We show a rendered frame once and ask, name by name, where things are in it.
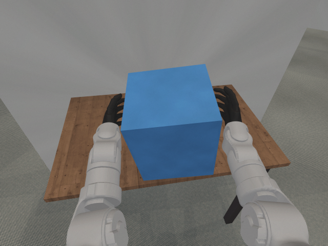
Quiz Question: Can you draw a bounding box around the right robot hand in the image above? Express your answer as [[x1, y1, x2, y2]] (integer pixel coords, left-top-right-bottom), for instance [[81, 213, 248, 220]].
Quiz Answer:
[[213, 86, 242, 126]]

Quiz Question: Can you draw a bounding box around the table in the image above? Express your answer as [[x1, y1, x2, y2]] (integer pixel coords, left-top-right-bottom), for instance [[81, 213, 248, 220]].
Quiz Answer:
[[44, 85, 291, 224]]

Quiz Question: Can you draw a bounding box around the left robot hand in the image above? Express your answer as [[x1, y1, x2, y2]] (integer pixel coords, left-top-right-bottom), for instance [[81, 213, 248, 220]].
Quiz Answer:
[[102, 93, 125, 126]]

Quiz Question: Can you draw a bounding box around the robot left forearm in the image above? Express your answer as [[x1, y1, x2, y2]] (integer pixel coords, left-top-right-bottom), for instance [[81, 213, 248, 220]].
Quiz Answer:
[[66, 122, 122, 244]]

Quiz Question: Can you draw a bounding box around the carton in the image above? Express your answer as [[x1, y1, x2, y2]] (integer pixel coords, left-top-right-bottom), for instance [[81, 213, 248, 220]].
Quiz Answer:
[[120, 64, 222, 180]]

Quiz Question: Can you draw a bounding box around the left robot upper arm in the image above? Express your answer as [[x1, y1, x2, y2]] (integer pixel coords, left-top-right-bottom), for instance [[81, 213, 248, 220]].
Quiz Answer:
[[67, 207, 129, 246]]

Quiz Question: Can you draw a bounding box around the robot right forearm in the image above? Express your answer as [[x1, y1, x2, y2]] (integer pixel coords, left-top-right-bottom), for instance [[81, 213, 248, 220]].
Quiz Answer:
[[222, 121, 309, 237]]

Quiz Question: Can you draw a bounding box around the right robot upper arm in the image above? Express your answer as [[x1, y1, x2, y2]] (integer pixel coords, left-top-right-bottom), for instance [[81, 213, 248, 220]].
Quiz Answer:
[[240, 200, 311, 246]]

